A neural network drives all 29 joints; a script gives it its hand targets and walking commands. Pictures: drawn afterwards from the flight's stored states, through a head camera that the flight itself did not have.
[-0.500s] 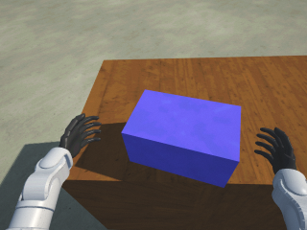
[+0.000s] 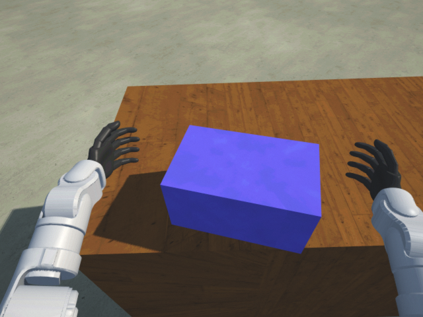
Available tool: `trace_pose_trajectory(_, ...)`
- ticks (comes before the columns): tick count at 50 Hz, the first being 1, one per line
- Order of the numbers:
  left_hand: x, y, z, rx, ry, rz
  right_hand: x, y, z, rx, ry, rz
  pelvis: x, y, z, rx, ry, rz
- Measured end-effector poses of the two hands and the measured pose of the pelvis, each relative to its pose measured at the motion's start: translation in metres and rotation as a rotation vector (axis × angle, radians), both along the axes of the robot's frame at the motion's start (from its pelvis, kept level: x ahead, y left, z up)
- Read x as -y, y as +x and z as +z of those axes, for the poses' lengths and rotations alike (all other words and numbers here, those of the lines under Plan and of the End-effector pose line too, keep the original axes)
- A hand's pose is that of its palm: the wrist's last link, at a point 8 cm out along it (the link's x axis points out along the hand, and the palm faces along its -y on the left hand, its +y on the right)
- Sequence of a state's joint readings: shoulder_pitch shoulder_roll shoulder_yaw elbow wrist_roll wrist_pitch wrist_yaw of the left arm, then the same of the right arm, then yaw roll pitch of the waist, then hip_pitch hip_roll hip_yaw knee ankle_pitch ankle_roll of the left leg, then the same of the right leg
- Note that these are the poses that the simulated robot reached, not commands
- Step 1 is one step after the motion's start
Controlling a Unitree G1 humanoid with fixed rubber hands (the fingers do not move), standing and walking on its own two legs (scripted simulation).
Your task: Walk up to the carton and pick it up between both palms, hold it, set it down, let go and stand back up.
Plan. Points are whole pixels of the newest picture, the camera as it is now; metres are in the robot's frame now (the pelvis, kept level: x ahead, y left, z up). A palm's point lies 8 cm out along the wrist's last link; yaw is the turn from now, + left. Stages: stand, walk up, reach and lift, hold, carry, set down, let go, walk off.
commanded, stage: reach and lift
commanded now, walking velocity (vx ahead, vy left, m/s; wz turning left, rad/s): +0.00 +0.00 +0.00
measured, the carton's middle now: (242, 185) +0.39 -0.08 +0.01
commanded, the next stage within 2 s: none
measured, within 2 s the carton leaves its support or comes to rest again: neither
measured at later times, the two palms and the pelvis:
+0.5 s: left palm (115, 135) +0.44 +0.16 +0.15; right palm (375, 159) +0.33 -0.31 +0.12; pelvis -0.01 -0.01 +0.00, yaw +2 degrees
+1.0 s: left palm (130, 151) +0.45 +0.15 +0.09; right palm (356, 173) +0.34 -0.30 +0.07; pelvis -0.03 -0.02 -0.02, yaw +3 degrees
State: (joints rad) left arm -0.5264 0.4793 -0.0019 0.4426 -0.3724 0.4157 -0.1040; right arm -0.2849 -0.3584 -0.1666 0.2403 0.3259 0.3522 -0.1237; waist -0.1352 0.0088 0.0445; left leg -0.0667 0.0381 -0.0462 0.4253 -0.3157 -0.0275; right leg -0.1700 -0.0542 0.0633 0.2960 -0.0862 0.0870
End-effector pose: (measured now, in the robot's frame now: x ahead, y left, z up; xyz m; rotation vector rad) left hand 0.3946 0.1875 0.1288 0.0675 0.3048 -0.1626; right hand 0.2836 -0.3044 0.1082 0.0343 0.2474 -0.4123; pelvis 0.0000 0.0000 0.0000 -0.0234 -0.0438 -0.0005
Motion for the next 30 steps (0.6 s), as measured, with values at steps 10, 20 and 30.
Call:
trace_pose_trajectory(10,0.009,0.023,0.010,0.002,0.005,0.018,0.009,0.016,0.007,0.011,0.002,0.003,0.005,-0.004,0.000,-0.021,0.001,0.013)
trace_pose_trajectory(20,0.018,0.042,0.018,0.011,0.022,0.030,0.011,0.039,0.014,0.029,0.001,0.012,0.009,-0.010,0.000,-0.062,0.004,0.033)
trace_pose_trajectory(30,0.029,0.057,0.019,0.021,0.032,0.037,0.004,0.059,0.013,0.029,0.015,0.014,0.010,-0.015,-0.003,-0.118,0.002,0.047)
